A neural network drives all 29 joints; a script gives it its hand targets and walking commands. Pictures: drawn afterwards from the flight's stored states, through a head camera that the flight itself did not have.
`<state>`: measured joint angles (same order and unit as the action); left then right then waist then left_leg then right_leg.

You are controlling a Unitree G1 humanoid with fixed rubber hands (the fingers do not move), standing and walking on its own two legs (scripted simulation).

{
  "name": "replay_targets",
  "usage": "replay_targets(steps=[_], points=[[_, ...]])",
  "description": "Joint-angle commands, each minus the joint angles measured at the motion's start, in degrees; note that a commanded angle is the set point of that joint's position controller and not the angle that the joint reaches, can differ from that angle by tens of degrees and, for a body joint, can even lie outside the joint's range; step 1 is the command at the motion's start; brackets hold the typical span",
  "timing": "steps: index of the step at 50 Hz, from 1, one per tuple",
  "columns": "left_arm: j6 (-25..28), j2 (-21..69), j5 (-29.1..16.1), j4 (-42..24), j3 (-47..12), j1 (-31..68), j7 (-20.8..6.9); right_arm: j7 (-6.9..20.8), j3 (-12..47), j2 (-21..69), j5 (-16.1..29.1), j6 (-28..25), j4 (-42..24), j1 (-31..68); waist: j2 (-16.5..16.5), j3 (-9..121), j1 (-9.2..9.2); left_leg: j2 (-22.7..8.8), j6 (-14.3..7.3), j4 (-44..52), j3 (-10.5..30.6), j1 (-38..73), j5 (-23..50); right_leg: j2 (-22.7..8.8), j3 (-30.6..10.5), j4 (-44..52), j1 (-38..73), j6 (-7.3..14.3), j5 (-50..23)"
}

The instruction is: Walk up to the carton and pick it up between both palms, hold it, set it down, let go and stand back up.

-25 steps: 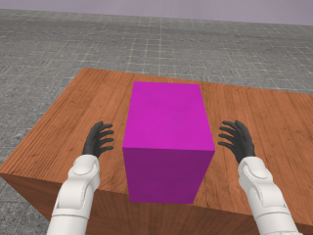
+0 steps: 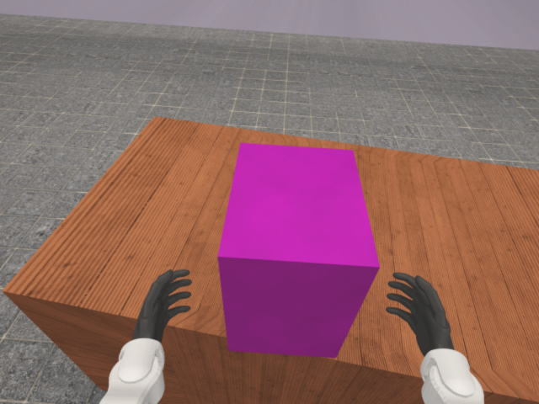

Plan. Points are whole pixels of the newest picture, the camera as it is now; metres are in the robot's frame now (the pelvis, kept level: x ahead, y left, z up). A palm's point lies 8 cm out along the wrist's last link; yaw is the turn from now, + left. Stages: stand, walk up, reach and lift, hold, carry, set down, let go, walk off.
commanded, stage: set down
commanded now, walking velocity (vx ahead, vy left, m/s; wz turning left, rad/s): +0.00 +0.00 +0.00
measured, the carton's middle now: (289, 252) +0.40 -0.04 +0.00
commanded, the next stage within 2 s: let go in 0.42 s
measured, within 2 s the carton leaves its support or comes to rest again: neither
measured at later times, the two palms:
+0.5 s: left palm out of the picture +0.18 +0.18 -0.05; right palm out of the picture +0.16 -0.23 -0.05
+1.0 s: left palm out of the picture +0.17 +0.21 -0.07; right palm (409, 395) +0.19 -0.21 -0.06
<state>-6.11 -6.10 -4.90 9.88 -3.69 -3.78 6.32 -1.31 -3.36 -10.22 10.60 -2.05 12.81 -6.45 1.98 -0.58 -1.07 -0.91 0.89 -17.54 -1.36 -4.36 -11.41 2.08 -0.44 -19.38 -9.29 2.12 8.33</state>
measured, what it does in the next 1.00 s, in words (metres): stands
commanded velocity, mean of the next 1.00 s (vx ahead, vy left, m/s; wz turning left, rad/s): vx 0.00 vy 0.00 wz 0.00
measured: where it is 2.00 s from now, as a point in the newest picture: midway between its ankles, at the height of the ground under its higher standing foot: outside the picture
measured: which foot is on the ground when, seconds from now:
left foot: down 0.00-1.00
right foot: down 0.00-1.00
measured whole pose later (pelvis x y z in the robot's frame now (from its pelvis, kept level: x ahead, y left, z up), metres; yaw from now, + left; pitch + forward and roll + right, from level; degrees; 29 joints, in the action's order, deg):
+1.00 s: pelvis +0.01 +0.01 +0.00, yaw +1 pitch -5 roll -1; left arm 3.6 -8.2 -0.5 32.1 -4.3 -11.3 4.7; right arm 1.8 -1.3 -10.8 3.9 -15.0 40.2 -9.0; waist 0.2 -2.4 0.1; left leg -0.7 0.1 -21.5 -0.1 -2.3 -14.7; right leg 2.0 -0.1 -19.4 -5.0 1.2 9.8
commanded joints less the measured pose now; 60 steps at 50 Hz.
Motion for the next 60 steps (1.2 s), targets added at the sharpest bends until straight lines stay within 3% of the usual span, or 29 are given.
replay_targets(steps=[1,13,22,23,24,25,26,27,28,29,30,31,35,36,38,39,40,42,43,44,45,46,47,48,49,53,54,55,60], points=[[9.55,-2.71,0.42,-9.31,-0.84,6.86,0.68,1.06,-3.07,-5.36,-0.53,-7.3,-9.63,6.34,-0.08,10.41,0.12,1.46,-0.92,1.46,1.0,-1.02,6.86,-1.31,-2.72,2.14,5.16,-1.69,-9.19],[28.35,-4.61,1.46,-0.04,-5.15,-4.11,2.3,3.41,-2.7,-6.99,-0.23,-23.37,3.14,-1.78,-1.73,9.23,-0.44,1.0,1.15,-4.09,2.08,-2.2,10.77,-0.29,-2.56,-1.7,5.18,-1.09,-13.0],[27.51,-2.32,0.43,7.32,-3.61,-3.91,1.96,5.12,-2.77,-8.76,0.34,-25.85,10.0,0.32,1.57,1.63,1.47,0.36,1.2,-1.87,1.77,-5.79,0.25,-0.23,-2.72,-0.48,3.22,-0.15,1.04],[22.56,3.62,5.46,26.1,-6.41,-5.66,1.15,5.35,-0.39,-8.53,-3.32,-21.99,29.31,-0.32,-0.27,-8.58,-0.9,0.2,2.39,-1.44,1.87,-5.25,-3.11,0.03,-1.81,1.04,-1.01,1.12,5.35],[27.45,-5.26,-0.43,-1.41,-1.02,-1.64,2.86,5.11,-3.44,-8.55,1.28,-25.93,2.46,0.85,1.85,6.96,3.33,0.44,1.42,-1.61,1.25,-4.73,1.21,-0.47,-2.79,-0.58,5.3,-0.27,0.27],[19.62,2.81,6.43,30.73,-6.54,-3.09,1.87,4.87,0.06,-8.58,-4.59,-19.48,32.67,2.9,0.09,-9.21,-1.96,0.53,2.7,-1.03,1.29,-6.03,-4.42,-0.18,-1.96,2.04,-0.05,1.44,5.74],[26.02,-5.89,-1.18,-1.25,0.04,0.19,3.2,5.13,-3.14,-8.12,1.44,-24.29,1.5,2.04,2.66,7.74,4.2,0.62,0.99,-1.4,0.23,-5.97,0.02,-0.99,-3.19,-0.17,7.77,-0.22,2.19],[12.66,8.88,11.39,46.36,-7.84,-8.18,0.6,4.88,3.24,-8.11,-7.74,-14.32,49.82,0.31,-0.17,-18.3,-3.48,0.82,3.11,0.19,1.57,-6.51,-7.17,-0.39,-2.15,4.1,0.71,2.61,7.83],[23.63,-8.03,-1.58,-9.53,4.2,0.83,2.37,4.81,-2.98,-7.82,1.49,-22.88,-7.43,0.82,3.84,11.79,6.53,0.81,0.86,-1.02,-0.26,-5.77,1.85,-1.94,-4.09,0.19,10.9,-0.4,0.25],[9.79,5.19,9.89,41.94,-8.44,1.9,1.45,4.12,1.6,-9.65,-9.36,-11.34,44.34,10.9,-1.12,-12.65,-3.6,0.85,3.18,0.78,0.65,-8.19,-8.08,-0.82,-2.15,4.3,1.39,2.53,8.78],[20.6,-9.58,-2.1,-11.0,4.05,3.49,3.23,4.59,-3.1,-6.76,0.66,-19.73,-8.5,2.46,3.6,14.13,6.61,0.81,0.26,-0.95,-1.25,-6.13,0.92,-2.25,-3.84,-0.72,12.65,-0.73,0.12],[17.67,-1.84,2.77,13.14,-5.26,0.8,4.01,4.17,-1.04,-7.66,-4.38,-16.65,16.18,5.54,2.26,3.99,-0.02,1.0,1.49,-1.12,-0.49,-9.18,-0.23,-1.2,-3.13,-0.03,9.11,0.53,-0.44],[8.06,-1.62,7.83,30.08,-1.79,2.24,0.59,3.86,0.63,-7.1,-7.52,-9.68,32.56,7.3,-3.2,-4.39,0.42,0.97,1.51,1.5,-0.95,-8.72,-5.67,-2.5,-2.94,3.38,6.09,2.05,5.79],[14.86,-9.63,0.13,-2.29,2.85,-2.92,1.5,3.74,-1.96,-6.02,-2.12,-16.03,1.24,-2.26,1.04,9.46,4.72,0.92,0.27,0.0,-1.55,-8.07,2.33,-2.71,-3.88,0.49,14.46,-0.27,-3.01],[10.79,-5.04,5.33,19.52,-0.15,2.58,0.89,3.0,-0.03,-6.1,-6.17,-12.79,22.95,4.61,-2.2,3.38,0.54,1.35,1.84,-0.95,-1.31,-7.0,4.53,-2.1,-2.15,0.85,8.97,0.77,-5.73],[14.92,-6.16,1.06,3.73,1.38,-1.68,1.13,3.21,-1.18,-6.05,-2.73,-16.87,7.97,0.18,-0.5,8.96,2.64,0.8,1.51,-1.59,-1.1,-6.25,8.32,-1.91,-2.0,-0.54,12.33,-0.19,-8.92],[11.8,-2.08,5.28,19.68,-1.16,3.22,0.63,3.15,-0.08,-6.63,-5.02,-14.31,22.82,6.88,-3.11,1.15,-0.16,1.12,3.11,-1.5,-0.81,-7.65,6.64,-1.63,-1.2,1.16,7.67,0.92,-5.6],[14.13,-4.82,2.59,3.96,0.44,-4.65,0.2,2.93,-0.54,-6.3,-2.81,-17.02,10.85,-2.32,-2.34,7.53,1.84,0.68,2.33,-1.15,-0.69,-4.0,11.04,-1.36,-1.26,0.41,12.32,0.5,-9.84],[7.35,-0.36,8.34,28.86,-2.06,-0.84,-1.26,2.66,1.44,-7.12,-7.48,-11.7,34.96,4.3,-4.16,-4.14,-1.84,0.84,3.49,-0.67,-0.53,-4.6,6.75,-1.18,-0.45,3.07,6.47,1.85,-4.5],[13.1,-6.64,1.91,1.58,2.02,-5.06,-0.91,2.73,-0.96,-6.62,-3.19,-16.43,9.07,-3.54,-1.53,7.56,2.05,0.39,2.13,-0.86,-0.73,-3.25,11.33,-1.2,-1.2,0.92,13.71,0.21,-10.38],[7.8,-1.01,7.3,25.04,-2.01,-2.02,-1.57,2.72,0.39,-8.48,-8.05,-12.58,31.88,4.56,-2.8,-2.76,-1.61,0.81,3.49,-0.48,-0.56,-4.49,9.16,-0.46,0.03,2.67,8.24,1.39,-6.85],[14.98,-6.47,0.96,-1.15,2.12,-4.07,-0.61,3.13,-1.53,-6.93,-3.01,-18.17,6.01,-2.07,-0.25,9.65,2.53,0.45,2.22,-1.45,-0.74,-3.17,13.7,-0.81,-0.63,0.07,14.05,-0.18,-11.22],[8.74,-1.57,7.33,27.76,-2.59,-2.21,-1.69,2.9,0.47,-8.37,-8.83,-13.08,33.42,4.48,-1.95,-3.46,-1.78,0.83,3.01,-0.87,-0.5,-4.33,8.52,-0.59,-0.13,2.53,7.05,1.38,-6.41],[13.05,-7.74,2.66,7.24,2.79,-3.99,-1.75,2.96,-0.94,-6.53,-5.34,-16.32,12.79,-1.36,0.62,5.08,2.11,0.88,1.43,-1.15,-1.27,-3.13,11.28,-0.88,-0.8,1.18,12.69,-0.07,-9.52],[10.69,-4.69,5.14,20.02,-0.51,-3.13,-1.85,2.7,0.04,-7.42,-8.05,-14.47,24.58,2.87,-0.09,-0.5,0.25,0.95,1.93,-0.83,-0.79,-5.18,8.32,-1.04,-0.93,2.06,9.75,0.59,-6.69],[13.88,-7.36,2.22,9.73,1.02,-3.07,-0.92,3.05,-1.31,-7.01,-6.73,-17.04,14.81,0.66,0.66,5.57,2.44,0.95,1.02,-1.58,-1.62,-6.81,8.63,-1.21,-1.5,-0.39,12.68,-0.29,-7.36],[9.56,-5.05,6.43,25.47,-0.93,-2.04,-1.84,2.99,0.55,-7.03,-9.75,-13.45,31.59,2.53,-0.64,-1.52,-0.19,0.83,1.63,-1.01,-1.44,-6.24,6.11,-1.06,-1.0,1.21,9.56,0.81,-5.33],[11.26,-8.35,3.65,12.87,2.53,-4.01,-2.26,2.87,-0.45,-6.38,-8.12,-15.42,19.29,-1.09,0.39,2.67,2.48,0.71,0.85,-1.15,-1.69,-5.95,7.5,-1.38,-1.14,0.38,13.41,-0.14,-7.28],[9.63,-8.14,4.58,14.72,2.23,-3.29,-2.05,3.43,-1.44,-6.75,-9.09,-16.12,23.11,1.37,-2.28,2.85,1.65,0.83,1.64,-2.38,-1.83,-4.09,9.31,-1.18,-0.34,0.35,9.71,0.3,-6.68]])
